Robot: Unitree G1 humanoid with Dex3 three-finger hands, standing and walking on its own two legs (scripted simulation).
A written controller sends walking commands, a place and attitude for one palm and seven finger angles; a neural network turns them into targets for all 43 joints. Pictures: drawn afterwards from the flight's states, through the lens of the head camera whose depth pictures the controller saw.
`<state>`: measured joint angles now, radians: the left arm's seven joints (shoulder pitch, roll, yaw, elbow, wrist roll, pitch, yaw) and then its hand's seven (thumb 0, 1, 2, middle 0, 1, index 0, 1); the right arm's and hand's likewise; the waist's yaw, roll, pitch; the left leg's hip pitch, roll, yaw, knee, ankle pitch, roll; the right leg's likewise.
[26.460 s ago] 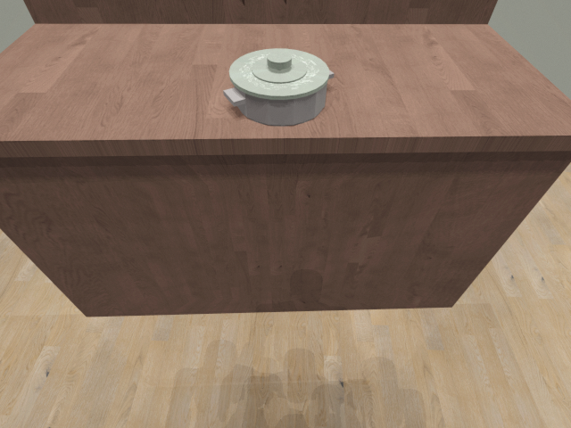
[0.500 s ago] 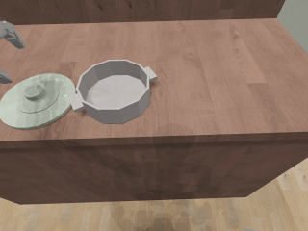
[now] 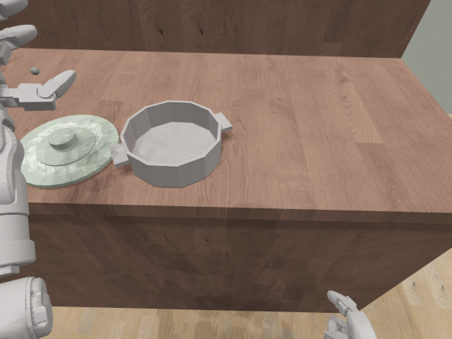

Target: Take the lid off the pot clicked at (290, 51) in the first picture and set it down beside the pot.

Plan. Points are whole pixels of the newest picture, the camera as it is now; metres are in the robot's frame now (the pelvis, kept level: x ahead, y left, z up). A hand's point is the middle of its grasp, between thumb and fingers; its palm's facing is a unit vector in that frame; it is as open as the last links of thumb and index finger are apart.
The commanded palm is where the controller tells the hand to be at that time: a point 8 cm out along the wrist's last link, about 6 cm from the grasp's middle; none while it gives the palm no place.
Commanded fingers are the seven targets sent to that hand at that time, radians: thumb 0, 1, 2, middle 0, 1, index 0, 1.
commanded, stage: draw the hand back to the body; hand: left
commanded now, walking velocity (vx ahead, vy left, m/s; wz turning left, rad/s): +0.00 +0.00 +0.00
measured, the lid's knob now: (62, 138) +0.45 +0.37 +0.09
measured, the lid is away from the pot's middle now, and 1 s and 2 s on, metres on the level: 0.23 0.23 0.23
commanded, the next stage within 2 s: step back with the hand held close in 1.46 s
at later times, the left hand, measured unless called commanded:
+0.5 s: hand (28, 100) +0.32 +0.26 +0.28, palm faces +0.53 -0.82 -0.22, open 8.5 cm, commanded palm +0.26 +0.30 +0.28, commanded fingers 0.00 0.80 0.89 -0.22 -0.34 -0.22 -0.34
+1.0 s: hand out of the picture +0.23 +0.26 +0.28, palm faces +0.51 -0.83 -0.22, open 7.4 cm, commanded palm +0.17 +0.29 +0.28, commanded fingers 0.00 0.90 0.90 -0.20 -0.30 -0.20 -0.30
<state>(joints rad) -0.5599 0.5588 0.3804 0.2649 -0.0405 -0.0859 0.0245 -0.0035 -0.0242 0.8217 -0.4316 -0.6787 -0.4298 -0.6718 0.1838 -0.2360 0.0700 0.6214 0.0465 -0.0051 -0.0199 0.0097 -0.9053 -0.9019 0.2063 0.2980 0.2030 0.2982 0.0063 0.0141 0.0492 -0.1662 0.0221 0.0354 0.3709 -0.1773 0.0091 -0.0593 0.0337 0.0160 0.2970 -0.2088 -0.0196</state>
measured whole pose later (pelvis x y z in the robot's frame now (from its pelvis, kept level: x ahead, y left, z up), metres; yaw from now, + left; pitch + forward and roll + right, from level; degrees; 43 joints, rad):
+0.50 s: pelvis +0.02 -0.03 +0.00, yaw +0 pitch -2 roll +0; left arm -0.21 0.48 0.48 -0.07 -0.13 -0.11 0.05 0.00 0.55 0.87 -0.29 -0.44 -0.29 -0.44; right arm 0.13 -0.27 0.01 0.67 0.04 -0.01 -0.03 0.01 -0.91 -0.90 0.20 0.30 0.20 0.30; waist 0.04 0.06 0.02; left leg -0.13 0.05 0.03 0.36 -0.20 -0.01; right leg -0.02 0.06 0.01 0.29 -0.23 -0.05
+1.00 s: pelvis +0.00 +0.00 +0.00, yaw +0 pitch -5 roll -1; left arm 0.03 0.41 0.47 -0.40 -0.16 -0.15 0.05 0.01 0.88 0.89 -0.21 -0.31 -0.21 -0.30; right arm 0.12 -0.21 0.03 0.69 0.02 -0.05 -0.03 0.01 -0.91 -0.90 0.20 0.30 0.20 0.30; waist 0.07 0.05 0.05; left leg -0.09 0.03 0.04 0.35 -0.18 0.01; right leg 0.03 0.04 0.02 0.25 -0.20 -0.02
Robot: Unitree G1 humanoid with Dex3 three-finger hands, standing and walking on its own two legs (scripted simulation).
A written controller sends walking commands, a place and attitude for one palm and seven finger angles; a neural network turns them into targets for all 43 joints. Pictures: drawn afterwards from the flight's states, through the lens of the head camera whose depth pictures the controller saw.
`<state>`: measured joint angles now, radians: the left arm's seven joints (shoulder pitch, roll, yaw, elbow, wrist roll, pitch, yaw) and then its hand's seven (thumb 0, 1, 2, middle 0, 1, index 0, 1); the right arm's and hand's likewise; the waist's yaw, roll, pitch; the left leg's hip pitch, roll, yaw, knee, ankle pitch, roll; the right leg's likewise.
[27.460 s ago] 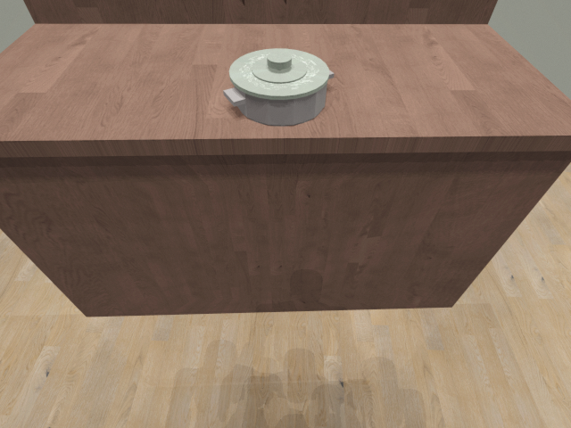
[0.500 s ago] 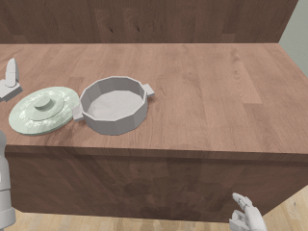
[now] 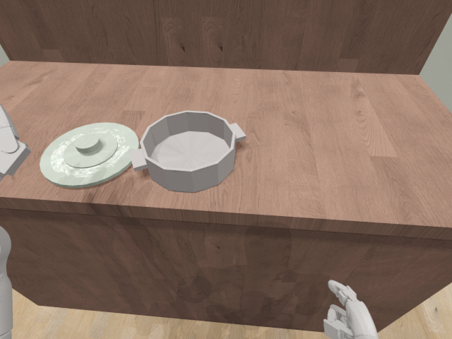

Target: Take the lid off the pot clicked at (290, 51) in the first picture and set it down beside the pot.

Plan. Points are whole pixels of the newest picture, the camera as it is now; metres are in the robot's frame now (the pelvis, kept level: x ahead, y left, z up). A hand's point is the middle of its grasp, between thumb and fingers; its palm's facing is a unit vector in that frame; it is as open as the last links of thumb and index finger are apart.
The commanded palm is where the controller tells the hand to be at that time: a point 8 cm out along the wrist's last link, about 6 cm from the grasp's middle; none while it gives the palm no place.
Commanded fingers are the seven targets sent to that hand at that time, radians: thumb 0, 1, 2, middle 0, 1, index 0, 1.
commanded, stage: draw the hand back to the body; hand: left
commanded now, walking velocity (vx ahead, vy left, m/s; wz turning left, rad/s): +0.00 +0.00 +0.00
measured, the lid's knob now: (87, 143) +0.45 +0.37 +0.09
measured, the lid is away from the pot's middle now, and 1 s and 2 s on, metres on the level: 0.23 0.23 0.23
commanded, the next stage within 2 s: step back with the hand held close in 0.46 s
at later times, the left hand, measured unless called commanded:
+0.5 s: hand out of the picture +0.16 +0.26 +0.28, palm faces +0.52 -0.81 -0.26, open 7.4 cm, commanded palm +0.10 +0.29 +0.27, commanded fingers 0.00 0.90 0.90 -0.20 -0.30 -0.20 -0.30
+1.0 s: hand (6, 227) +0.15 +0.25 +0.24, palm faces +0.35 -0.78 -0.51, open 7.4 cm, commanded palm +0.08 +0.31 +0.27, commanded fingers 0.00 0.90 0.90 -0.20 -0.30 -0.20 -0.30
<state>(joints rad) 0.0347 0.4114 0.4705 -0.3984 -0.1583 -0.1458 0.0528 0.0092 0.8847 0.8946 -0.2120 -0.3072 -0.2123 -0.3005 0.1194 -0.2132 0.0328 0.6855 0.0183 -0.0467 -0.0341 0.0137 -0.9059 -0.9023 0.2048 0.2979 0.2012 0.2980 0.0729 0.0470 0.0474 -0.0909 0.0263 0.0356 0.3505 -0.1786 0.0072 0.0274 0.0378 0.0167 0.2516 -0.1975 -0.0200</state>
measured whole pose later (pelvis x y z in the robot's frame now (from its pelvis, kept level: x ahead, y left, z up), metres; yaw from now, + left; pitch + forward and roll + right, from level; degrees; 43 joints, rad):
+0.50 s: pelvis -0.02 +0.01 +0.00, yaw +1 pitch -7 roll -2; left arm 0.24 0.39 0.46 -0.60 -0.15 -0.18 0.06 0.01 0.89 0.89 -0.21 -0.31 -0.21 -0.30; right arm 0.12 -0.20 0.04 0.69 0.00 -0.07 -0.04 0.01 -0.91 -0.90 0.21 0.30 0.20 0.30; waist 0.10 0.04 0.06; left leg -0.09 0.02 0.02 0.37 -0.16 0.02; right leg 0.05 0.03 -0.01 0.24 -0.17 -0.01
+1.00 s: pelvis -0.05 +0.04 -0.01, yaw -1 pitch +0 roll -2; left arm 0.48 0.54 0.54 -0.83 -0.09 -0.23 0.11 0.01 0.89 0.89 -0.22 -0.31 -0.22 -0.30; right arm 0.17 -0.21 -0.02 0.54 0.03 0.04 -0.04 0.01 -0.91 -0.90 0.20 0.30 0.20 0.30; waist -0.01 -0.01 0.07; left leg -0.34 0.01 0.07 0.49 -0.16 0.06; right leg -0.24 0.01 0.04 0.43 -0.19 0.03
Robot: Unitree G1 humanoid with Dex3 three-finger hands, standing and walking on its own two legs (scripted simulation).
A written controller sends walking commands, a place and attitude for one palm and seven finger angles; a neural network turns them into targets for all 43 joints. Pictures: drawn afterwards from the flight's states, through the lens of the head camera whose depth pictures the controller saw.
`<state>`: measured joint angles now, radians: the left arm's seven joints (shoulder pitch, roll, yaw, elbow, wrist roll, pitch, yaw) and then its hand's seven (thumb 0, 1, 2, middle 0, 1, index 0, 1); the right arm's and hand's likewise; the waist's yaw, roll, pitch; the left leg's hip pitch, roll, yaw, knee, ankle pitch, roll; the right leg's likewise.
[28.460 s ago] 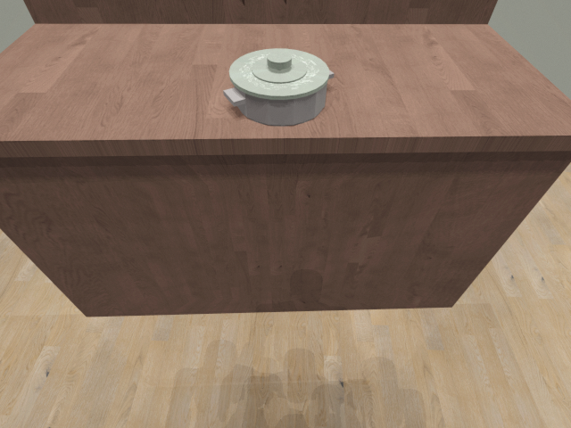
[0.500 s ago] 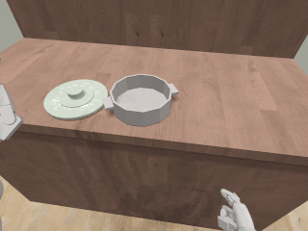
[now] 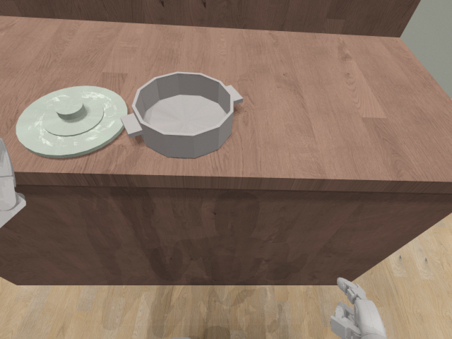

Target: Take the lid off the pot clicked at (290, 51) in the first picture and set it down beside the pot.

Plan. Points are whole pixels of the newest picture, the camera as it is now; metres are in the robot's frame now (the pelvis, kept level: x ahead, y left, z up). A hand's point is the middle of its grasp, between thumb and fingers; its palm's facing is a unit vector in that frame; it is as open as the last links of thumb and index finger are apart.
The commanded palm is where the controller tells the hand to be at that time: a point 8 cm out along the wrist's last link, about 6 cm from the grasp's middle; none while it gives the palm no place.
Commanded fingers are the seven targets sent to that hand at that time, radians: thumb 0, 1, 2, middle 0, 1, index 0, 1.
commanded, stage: step back with the hand held close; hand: left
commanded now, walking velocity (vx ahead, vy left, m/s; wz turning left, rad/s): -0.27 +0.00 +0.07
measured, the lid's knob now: (70, 108) +0.50 +0.34 +0.10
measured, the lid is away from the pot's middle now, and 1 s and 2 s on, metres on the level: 0.23 0.23 0.23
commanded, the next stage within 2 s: stop stepping back and stand still in 0.76 s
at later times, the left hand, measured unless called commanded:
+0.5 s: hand out of the picture +0.11 +0.25 +0.28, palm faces +0.52 -0.79 -0.32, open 7.4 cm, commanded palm +0.04 +0.30 +0.28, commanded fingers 0.00 0.90 0.90 -0.20 -0.30 -0.20 -0.30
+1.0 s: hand out of the picture +0.01 +0.28 +0.24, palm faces +0.29 -0.85 -0.45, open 7.4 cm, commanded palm -0.07 +0.33 +0.28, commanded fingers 0.00 0.90 0.90 -0.20 -0.30 -0.20 -0.30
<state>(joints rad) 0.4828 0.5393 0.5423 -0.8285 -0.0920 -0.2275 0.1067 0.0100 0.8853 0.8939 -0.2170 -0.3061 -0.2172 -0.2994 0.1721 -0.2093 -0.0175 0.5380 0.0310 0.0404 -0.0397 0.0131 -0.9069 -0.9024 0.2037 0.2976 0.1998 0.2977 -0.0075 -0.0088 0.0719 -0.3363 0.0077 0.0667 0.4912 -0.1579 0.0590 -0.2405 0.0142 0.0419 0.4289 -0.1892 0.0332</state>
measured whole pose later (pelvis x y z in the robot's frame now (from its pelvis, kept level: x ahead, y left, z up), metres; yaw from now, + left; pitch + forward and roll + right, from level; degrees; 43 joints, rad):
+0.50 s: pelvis -0.08 +0.02 -0.01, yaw +2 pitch +0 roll -6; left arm 0.31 0.49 0.56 -0.76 -0.07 -0.29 0.18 0.01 0.88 0.89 -0.21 -0.31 -0.21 -0.30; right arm 0.21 -0.18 -0.01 0.59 0.01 -0.05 -0.05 0.01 -0.91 -0.90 0.20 0.30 0.20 0.30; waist -0.02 0.03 0.04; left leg -0.49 0.04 0.02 0.54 -0.05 0.09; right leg -0.37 0.09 0.01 0.78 -0.45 -0.01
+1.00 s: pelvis -0.22 +0.06 +0.00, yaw -5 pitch +3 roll -5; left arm 0.50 0.58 0.61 -0.90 -0.12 -0.17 0.13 0.01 0.89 0.89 -0.21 -0.31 -0.21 -0.30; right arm 0.19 -0.13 0.00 0.55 0.02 -0.06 0.01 0.01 -0.90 -0.90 0.21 0.30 0.20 0.30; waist -0.05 -0.08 0.04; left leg -0.45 0.05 0.03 0.43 -0.05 0.06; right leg -0.45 0.08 -0.01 0.93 -0.46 0.01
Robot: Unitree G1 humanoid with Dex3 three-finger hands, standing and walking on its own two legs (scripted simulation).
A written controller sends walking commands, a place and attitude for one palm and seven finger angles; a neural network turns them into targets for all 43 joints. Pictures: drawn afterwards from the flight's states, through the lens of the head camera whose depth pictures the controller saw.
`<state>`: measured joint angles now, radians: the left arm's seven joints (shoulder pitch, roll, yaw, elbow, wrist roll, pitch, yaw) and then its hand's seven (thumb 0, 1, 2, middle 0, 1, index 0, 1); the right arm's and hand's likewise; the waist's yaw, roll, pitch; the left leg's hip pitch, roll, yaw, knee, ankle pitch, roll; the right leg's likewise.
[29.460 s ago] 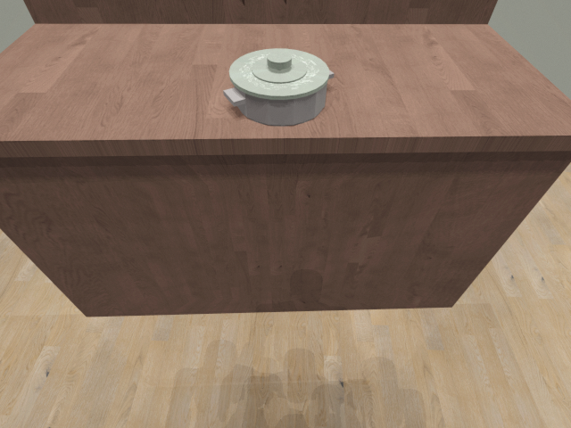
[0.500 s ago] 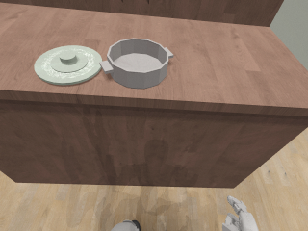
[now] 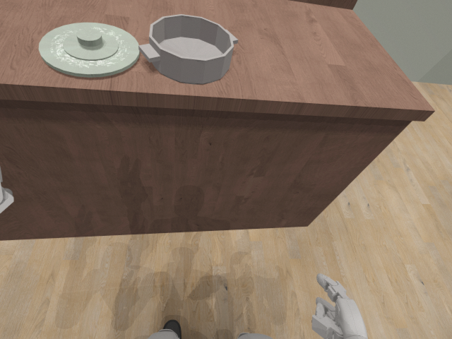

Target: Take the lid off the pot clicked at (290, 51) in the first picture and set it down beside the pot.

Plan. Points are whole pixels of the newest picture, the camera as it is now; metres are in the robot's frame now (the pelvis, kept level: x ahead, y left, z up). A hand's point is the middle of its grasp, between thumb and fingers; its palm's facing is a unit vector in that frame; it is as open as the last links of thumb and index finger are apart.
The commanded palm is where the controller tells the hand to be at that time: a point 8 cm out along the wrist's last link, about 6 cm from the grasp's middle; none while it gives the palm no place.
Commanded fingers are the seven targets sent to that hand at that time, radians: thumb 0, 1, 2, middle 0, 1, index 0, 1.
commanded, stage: stop stepping back and stand still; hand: left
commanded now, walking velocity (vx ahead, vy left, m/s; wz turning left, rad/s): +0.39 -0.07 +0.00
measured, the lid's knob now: (89, 37) +0.69 +0.34 +0.10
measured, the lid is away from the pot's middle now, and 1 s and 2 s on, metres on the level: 0.23 0.23 0.23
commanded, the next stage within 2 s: let the arm hang, fingers relaxed in 0.60 s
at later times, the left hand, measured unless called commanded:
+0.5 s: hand out of the picture +0.10 +0.24 +0.25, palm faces +0.39 -0.83 -0.39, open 7.4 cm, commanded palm +0.03 +0.30 +0.28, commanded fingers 0.00 0.90 0.90 -0.20 -0.30 -0.20 -0.30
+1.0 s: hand out of the picture -0.01 +0.20 -0.19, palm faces +0.21 -0.96 -0.17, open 6.7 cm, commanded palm none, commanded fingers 0.00 0.90 0.90 -0.20 -0.30 -0.20 -0.30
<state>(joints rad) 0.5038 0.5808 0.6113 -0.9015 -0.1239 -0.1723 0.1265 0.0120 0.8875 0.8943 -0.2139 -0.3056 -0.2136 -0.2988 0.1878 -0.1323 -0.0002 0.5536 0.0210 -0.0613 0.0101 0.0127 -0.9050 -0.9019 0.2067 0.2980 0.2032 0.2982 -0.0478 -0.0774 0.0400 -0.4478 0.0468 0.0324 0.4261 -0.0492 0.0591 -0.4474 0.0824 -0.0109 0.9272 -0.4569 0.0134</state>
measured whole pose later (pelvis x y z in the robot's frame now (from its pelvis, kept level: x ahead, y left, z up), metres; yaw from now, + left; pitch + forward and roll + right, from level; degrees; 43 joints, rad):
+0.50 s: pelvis -0.09 +0.02 -0.01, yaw +1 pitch -1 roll -1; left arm 0.48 0.49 0.50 -0.83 -0.10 -0.18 0.14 0.01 0.89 0.90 -0.21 -0.30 -0.20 -0.30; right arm 0.24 -0.12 0.04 0.56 0.02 -0.07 -0.02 0.01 -0.90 -0.90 0.21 0.30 0.20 0.30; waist -0.05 -0.05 0.01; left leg -0.28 0.07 0.05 0.58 -0.29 -0.01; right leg -0.32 0.03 -0.10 0.67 -0.42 -0.02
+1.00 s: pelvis -0.06 +0.03 -0.03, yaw +9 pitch +0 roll -2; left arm 0.27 0.12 0.05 0.84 0.00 0.04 0.04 -0.07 1.05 0.89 -0.21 -0.30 -0.21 -0.30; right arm 0.34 -0.23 -0.05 0.88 -0.02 0.06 0.00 0.01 -0.91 -0.90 0.20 0.30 0.20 0.30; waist -0.05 0.03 0.05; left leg -0.47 0.02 -0.04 0.99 -0.47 0.01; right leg -0.35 0.06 -0.02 0.70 -0.35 -0.02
